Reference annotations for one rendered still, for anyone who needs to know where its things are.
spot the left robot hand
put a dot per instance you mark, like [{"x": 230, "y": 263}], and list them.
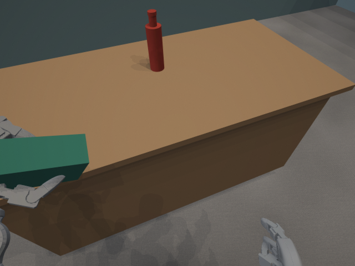
[{"x": 21, "y": 195}]

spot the right robot hand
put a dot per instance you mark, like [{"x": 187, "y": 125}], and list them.
[{"x": 284, "y": 252}]

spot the table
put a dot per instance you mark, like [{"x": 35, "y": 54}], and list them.
[{"x": 232, "y": 103}]

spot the sponge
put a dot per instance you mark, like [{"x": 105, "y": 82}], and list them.
[{"x": 32, "y": 161}]

